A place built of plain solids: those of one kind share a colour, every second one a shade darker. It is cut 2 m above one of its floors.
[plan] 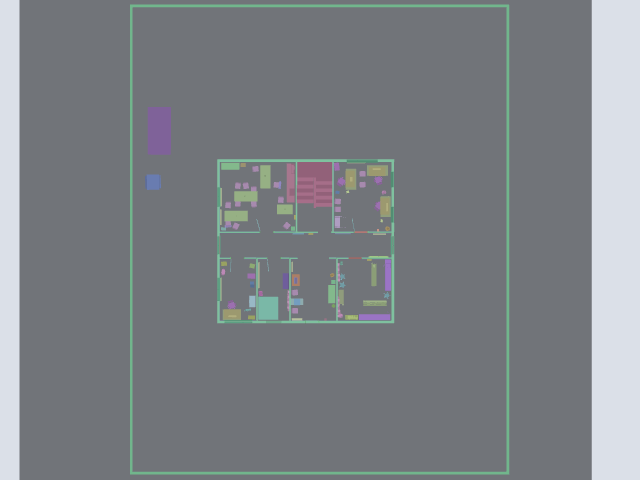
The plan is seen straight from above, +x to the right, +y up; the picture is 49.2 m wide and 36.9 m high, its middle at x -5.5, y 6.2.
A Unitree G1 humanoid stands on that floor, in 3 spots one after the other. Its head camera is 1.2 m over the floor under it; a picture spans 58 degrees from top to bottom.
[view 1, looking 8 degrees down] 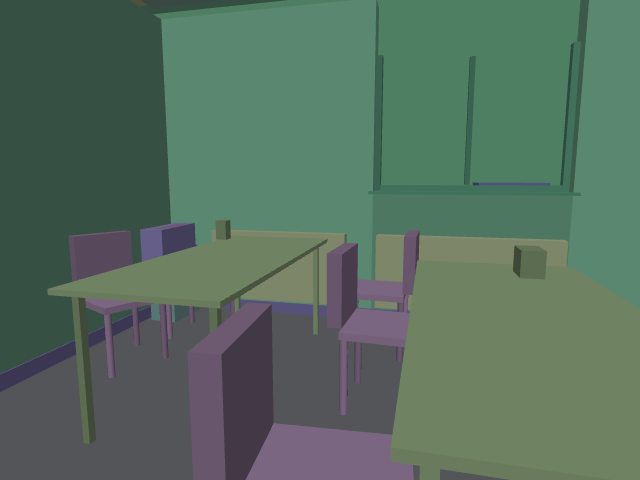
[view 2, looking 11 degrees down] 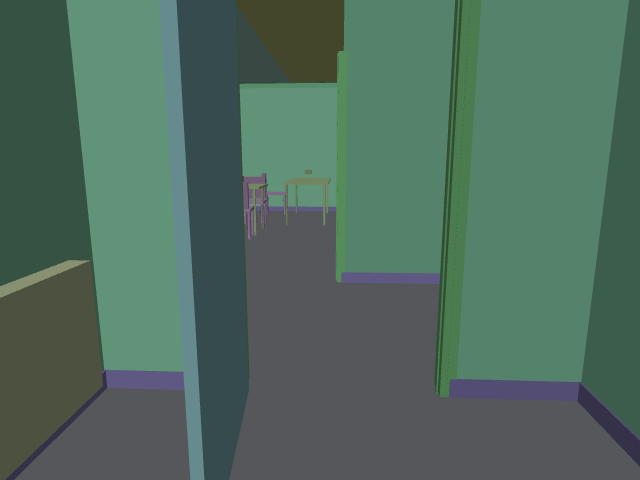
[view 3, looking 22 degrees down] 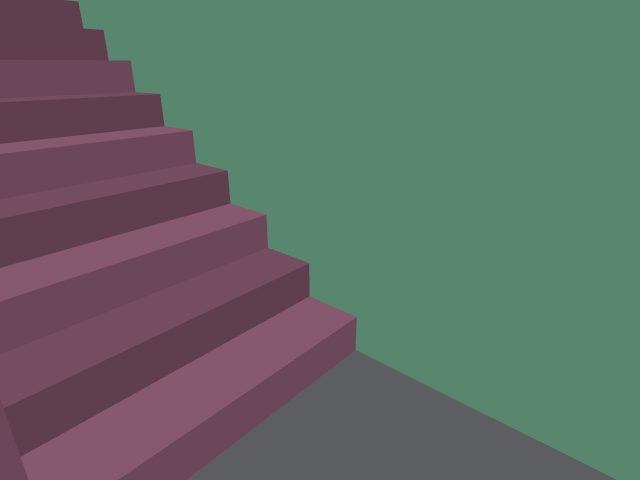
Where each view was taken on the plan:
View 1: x -9.60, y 9.20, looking -166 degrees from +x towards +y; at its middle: mess_table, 3.30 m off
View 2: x -9.05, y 2.70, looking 93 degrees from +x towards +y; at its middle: ground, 6.29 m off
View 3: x -5.90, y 7.81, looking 41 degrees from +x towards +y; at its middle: wall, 1.92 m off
